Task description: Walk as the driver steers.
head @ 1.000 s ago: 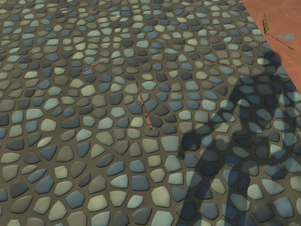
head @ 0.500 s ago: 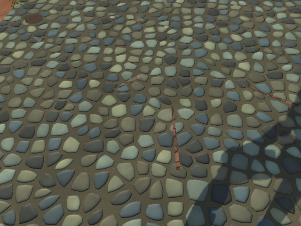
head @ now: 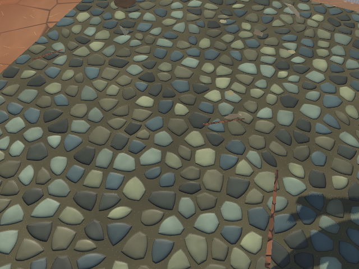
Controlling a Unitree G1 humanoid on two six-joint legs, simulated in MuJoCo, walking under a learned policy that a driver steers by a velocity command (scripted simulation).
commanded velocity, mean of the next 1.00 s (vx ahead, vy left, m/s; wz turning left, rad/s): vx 0.27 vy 0.00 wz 0.05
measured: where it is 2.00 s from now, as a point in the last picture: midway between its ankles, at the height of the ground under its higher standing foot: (196, 268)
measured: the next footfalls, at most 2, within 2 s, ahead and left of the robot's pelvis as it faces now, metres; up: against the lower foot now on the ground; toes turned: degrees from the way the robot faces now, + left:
right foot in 0.32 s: +0.36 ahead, -0.10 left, +0.00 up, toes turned +9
left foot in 0.66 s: +0.23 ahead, +0.11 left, +0.00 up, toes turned +8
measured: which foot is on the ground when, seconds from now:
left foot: down 0.00-0.34, up 0.36-0.64, down 0.66-1.00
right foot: up 0.00-0.30, down 0.32-0.68, up 0.70-1.00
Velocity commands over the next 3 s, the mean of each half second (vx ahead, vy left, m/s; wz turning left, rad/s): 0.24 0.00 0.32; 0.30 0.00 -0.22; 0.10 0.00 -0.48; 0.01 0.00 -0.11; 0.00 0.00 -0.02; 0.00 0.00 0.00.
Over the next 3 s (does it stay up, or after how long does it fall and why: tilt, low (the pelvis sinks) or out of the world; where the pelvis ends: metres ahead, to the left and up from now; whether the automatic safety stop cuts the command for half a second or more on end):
stays up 0.45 -0.07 0.00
